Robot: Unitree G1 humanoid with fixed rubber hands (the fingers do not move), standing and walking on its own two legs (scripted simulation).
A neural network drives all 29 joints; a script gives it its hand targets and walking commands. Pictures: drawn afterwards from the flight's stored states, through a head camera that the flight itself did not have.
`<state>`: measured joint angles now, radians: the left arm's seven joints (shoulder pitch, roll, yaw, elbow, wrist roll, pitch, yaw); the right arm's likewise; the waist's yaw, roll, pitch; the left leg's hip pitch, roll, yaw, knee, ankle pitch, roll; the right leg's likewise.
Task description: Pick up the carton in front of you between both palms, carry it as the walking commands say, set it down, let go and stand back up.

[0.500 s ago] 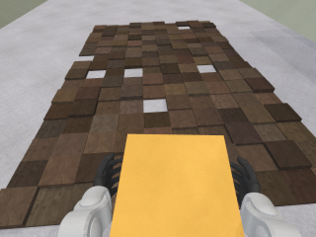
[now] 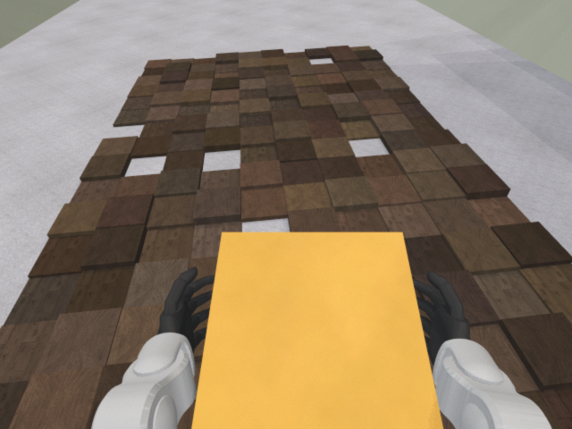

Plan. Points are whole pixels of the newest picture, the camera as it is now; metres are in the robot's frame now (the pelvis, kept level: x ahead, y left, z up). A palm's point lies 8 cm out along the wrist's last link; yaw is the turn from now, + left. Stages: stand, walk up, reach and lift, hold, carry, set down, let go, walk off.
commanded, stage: carry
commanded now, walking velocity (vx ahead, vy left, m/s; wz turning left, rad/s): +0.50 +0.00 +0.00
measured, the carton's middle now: (310, 350) +0.24 +0.00 +0.05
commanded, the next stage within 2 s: none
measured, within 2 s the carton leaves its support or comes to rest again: neither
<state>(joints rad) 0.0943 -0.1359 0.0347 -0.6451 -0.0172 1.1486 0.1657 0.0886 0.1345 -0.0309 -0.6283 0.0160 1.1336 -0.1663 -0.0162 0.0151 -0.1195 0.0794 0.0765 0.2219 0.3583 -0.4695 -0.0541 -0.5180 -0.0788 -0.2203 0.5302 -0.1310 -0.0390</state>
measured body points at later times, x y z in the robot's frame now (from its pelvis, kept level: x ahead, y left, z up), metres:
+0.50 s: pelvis +0.31 +0.00 +0.00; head +0.33 +0.01 +0.45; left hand +0.67 +0.14 +0.13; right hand +0.65 -0.18 +0.14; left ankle +0.45 +0.08 -0.71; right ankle +0.14 -0.10 -0.70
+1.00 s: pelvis +0.68 -0.03 +0.01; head +0.72 -0.03 +0.46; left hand +1.03 +0.13 +0.14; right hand +1.04 -0.18 +0.14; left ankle +0.48 +0.08 -0.64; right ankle +0.75 -0.09 -0.71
